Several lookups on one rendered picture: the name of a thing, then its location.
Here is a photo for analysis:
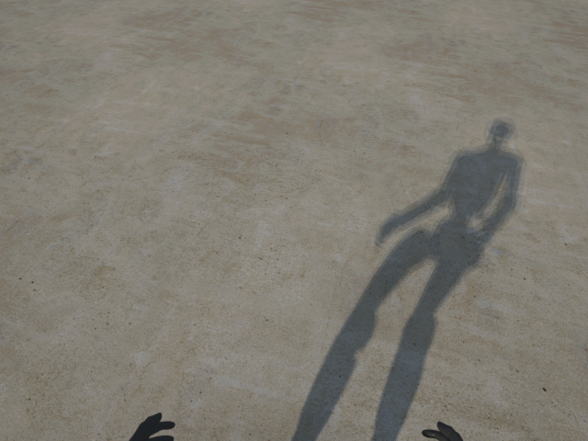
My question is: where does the left robot hand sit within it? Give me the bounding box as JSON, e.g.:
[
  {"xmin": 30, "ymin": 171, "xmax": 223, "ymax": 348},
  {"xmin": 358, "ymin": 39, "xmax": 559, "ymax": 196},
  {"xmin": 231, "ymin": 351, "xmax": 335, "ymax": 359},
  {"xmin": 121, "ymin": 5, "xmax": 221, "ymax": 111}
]
[{"xmin": 129, "ymin": 413, "xmax": 175, "ymax": 441}]

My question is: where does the right robot hand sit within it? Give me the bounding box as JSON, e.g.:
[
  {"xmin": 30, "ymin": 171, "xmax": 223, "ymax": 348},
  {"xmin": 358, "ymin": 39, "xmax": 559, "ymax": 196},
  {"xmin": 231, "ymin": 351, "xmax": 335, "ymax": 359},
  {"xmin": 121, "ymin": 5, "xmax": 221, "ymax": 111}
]
[{"xmin": 422, "ymin": 422, "xmax": 463, "ymax": 441}]

